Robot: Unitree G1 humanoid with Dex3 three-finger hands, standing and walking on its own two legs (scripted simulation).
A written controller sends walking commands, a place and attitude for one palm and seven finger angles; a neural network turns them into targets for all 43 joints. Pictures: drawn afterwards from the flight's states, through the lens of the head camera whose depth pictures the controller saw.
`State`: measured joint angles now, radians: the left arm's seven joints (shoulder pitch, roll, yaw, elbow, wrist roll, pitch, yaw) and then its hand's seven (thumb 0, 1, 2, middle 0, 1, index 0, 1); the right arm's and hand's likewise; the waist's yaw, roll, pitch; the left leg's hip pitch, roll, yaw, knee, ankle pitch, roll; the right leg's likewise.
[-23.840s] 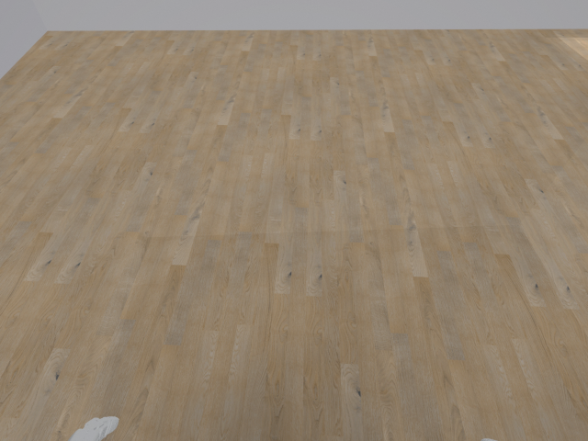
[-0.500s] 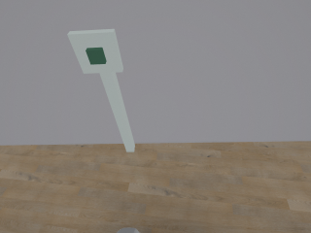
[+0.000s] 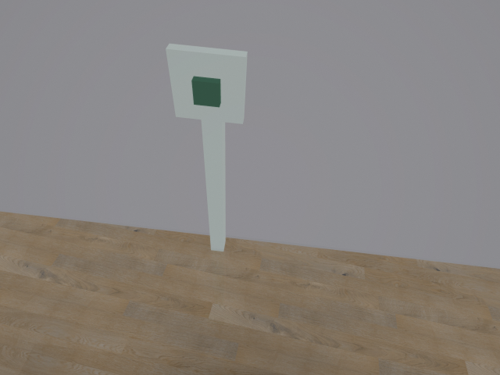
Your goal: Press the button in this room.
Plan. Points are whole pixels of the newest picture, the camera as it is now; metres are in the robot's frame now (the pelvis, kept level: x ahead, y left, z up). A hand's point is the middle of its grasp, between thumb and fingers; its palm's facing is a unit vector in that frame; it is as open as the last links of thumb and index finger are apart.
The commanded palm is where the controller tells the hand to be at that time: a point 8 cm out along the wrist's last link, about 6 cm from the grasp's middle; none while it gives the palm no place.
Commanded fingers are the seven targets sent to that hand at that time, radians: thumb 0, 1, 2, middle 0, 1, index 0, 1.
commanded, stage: take the last steps up to it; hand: left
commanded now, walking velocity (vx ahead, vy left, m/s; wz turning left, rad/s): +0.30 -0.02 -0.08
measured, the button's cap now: (207, 91) +0.72 +0.18 +0.07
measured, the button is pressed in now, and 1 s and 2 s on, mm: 0 0 0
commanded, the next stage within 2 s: come to a stop and stand still in 0.38 s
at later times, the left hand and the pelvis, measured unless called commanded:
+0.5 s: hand (202, 306) +0.28 +0.12 -0.17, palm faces -0.04 -0.98 -0.20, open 7.4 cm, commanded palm none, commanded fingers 0.00 0.90 0.90 -0.20 -0.30 -0.20 -0.30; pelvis +0.17 -0.05 -0.01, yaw -2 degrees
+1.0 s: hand (166, 334) +0.23 +0.18 -0.19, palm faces +0.02 -0.98 -0.21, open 7.4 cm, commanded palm none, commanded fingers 0.00 0.90 0.90 -0.20 -0.30 -0.20 -0.30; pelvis +0.20 -0.01 +0.00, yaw -4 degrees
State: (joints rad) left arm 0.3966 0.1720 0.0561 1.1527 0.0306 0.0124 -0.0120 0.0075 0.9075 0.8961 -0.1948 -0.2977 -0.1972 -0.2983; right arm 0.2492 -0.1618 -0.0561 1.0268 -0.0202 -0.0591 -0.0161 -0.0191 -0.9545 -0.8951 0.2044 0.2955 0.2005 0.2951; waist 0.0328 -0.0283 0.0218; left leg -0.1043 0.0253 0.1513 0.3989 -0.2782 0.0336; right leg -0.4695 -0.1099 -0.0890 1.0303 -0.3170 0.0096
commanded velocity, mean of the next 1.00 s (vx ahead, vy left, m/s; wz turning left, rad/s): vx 0.01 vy -0.02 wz -0.01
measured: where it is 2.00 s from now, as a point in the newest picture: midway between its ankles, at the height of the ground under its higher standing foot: outside the picture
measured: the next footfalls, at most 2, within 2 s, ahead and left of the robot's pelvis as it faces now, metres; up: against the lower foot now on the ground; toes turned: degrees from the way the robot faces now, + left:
right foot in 0.36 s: +0.26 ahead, -0.12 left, +0.00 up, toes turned -10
left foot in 0.80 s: +0.24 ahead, +0.08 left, +0.00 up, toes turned -2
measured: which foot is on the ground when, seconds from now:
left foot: down 0.00-0.36, up 0.38-0.78, down 0.80-1.00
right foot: up 0.00-0.34, down 0.36-0.82, up 0.84-1.00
